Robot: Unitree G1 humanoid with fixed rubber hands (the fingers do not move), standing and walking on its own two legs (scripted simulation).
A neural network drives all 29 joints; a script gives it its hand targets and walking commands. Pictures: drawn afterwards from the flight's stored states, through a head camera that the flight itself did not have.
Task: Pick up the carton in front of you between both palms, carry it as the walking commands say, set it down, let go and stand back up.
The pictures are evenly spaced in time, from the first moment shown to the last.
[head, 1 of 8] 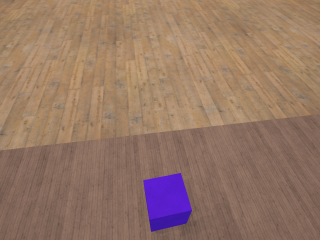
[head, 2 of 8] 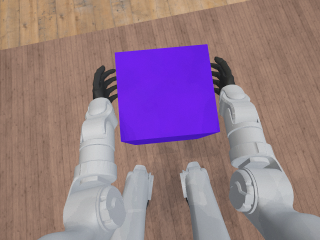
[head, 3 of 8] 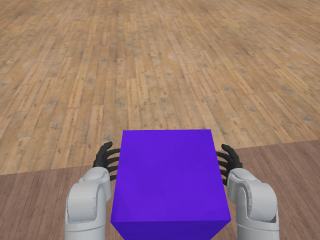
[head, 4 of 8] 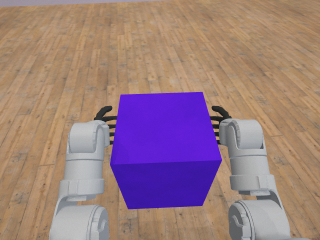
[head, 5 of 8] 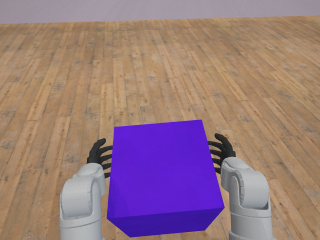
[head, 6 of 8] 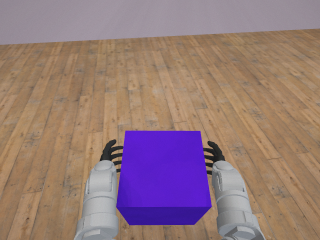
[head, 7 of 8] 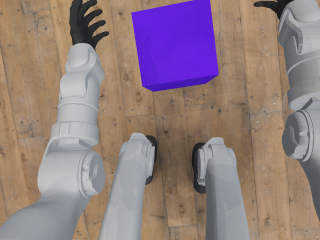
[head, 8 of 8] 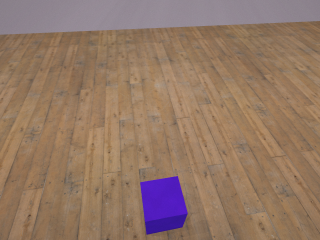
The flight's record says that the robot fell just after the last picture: no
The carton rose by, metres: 0.69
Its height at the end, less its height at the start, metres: -0.12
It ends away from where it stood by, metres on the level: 3.16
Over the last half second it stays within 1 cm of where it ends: yes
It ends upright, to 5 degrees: yes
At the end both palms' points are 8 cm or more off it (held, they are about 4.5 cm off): yes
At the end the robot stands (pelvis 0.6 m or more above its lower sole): yes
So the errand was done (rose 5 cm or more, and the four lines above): yes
